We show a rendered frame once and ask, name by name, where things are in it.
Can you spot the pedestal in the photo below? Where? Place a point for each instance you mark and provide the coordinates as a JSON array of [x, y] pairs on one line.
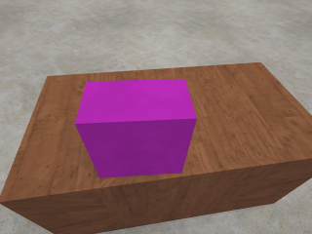
[[251, 146]]

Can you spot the carton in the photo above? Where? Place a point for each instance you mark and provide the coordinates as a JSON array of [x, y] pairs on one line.
[[136, 127]]

